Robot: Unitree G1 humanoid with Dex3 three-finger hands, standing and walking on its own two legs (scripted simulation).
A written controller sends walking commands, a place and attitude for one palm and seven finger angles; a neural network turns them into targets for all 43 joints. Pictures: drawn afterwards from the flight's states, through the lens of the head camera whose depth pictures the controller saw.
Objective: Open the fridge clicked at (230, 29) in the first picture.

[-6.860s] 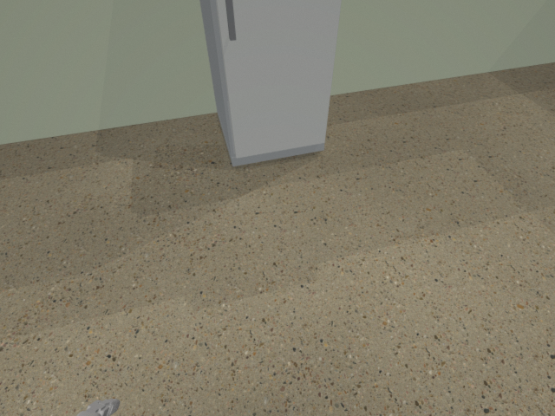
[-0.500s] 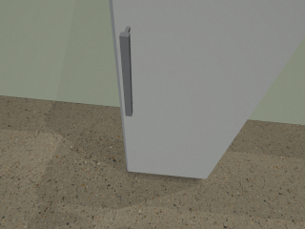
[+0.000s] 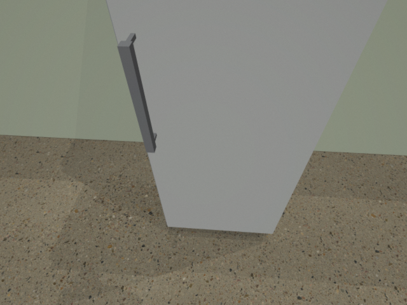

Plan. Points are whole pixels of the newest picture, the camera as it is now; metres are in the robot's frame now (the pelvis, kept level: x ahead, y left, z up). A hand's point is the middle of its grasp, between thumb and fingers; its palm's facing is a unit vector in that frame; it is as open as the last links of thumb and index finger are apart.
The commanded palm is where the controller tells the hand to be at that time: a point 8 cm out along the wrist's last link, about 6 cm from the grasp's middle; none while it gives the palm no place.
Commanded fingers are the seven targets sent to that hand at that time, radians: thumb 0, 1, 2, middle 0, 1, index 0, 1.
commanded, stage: come to a stop and stand still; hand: left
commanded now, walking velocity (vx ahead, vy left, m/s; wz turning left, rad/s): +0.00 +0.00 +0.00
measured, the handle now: (142, 101) +0.54 +0.18 +0.11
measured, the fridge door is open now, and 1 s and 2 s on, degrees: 0 0 0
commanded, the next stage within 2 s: look again from close up in 0.64 s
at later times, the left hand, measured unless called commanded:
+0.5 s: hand out of the picture -0.01 +0.16 -0.18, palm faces +0.06 -0.98 -0.18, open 7.4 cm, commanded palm none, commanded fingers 0.00 0.90 0.90 -0.20 -0.30 -0.20 -0.30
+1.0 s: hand out of the picture +0.03 +0.24 -0.18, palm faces +0.04 -0.97 -0.25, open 7.4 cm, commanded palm none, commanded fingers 0.00 0.90 0.90 -0.20 -0.30 -0.20 -0.30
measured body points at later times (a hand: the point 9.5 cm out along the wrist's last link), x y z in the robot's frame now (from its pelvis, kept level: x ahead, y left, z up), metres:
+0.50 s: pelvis +0.01 +0.00 +0.00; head +0.02 +0.00 +0.45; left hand -0.01 +0.21 -0.16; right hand +0.01 -0.22 -0.17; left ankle +0.02 +0.15 -0.74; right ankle -0.03 -0.08 -0.74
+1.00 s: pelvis -0.01 +0.04 -0.01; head -0.02 +0.04 +0.44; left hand +0.02 +0.29 -0.16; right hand +0.03 -0.21 -0.16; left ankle +0.02 +0.15 -0.74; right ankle -0.03 -0.08 -0.74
